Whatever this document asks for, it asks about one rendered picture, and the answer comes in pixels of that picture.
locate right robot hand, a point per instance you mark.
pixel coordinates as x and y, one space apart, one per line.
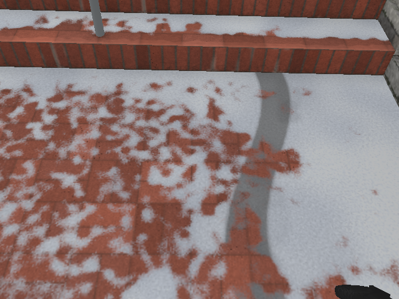
360 292

